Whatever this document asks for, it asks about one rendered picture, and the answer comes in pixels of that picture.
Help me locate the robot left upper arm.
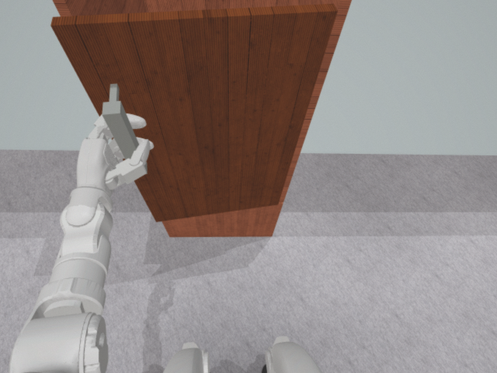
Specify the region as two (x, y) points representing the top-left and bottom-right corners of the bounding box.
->
(13, 312), (109, 373)

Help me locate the left robot thigh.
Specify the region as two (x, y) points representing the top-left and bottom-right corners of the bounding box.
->
(163, 348), (210, 373)

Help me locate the left robot hand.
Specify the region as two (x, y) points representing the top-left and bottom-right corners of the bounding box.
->
(76, 113), (154, 197)

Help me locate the cupboard door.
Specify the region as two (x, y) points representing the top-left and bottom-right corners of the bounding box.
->
(51, 4), (338, 222)

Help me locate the handle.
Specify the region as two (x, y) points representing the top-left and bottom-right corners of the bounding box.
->
(102, 84), (148, 174)

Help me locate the robot left forearm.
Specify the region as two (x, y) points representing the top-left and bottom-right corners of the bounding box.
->
(9, 186), (113, 373)

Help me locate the left robot shin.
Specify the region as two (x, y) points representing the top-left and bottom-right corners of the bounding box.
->
(182, 342), (199, 350)

